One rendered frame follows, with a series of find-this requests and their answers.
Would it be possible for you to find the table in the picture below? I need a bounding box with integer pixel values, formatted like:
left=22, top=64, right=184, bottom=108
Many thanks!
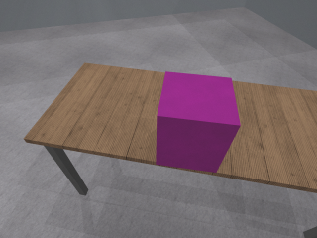
left=24, top=62, right=317, bottom=238

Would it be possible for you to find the carton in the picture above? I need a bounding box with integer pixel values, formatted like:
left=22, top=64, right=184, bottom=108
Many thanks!
left=156, top=71, right=241, bottom=173

